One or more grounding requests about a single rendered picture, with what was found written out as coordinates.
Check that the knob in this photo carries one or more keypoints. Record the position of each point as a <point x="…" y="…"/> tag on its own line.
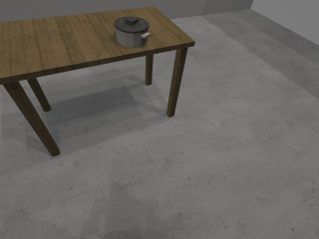
<point x="132" y="20"/>

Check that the lid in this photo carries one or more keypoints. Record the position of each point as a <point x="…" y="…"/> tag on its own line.
<point x="126" y="27"/>

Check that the table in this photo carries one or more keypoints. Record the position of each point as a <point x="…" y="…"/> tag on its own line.
<point x="39" y="47"/>

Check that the pot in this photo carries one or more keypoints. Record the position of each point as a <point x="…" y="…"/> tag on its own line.
<point x="132" y="40"/>

